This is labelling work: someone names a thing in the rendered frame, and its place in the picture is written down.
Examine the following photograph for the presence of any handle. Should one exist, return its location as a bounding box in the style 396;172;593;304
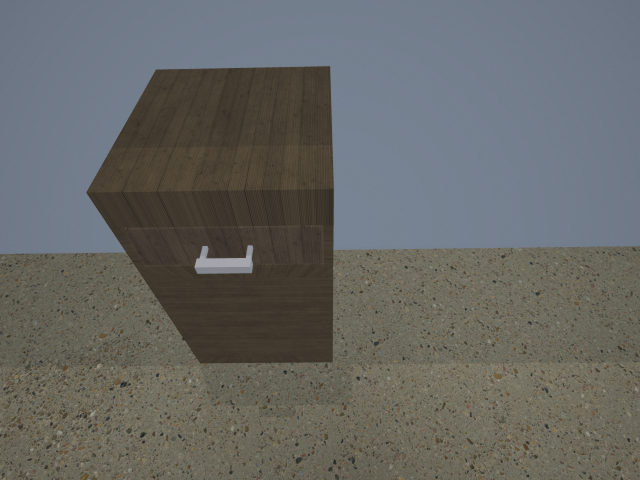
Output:
194;245;253;274

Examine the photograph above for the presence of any cabinet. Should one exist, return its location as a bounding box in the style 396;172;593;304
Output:
86;66;334;363

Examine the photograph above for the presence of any drawer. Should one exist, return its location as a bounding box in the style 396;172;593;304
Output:
123;225;322;265

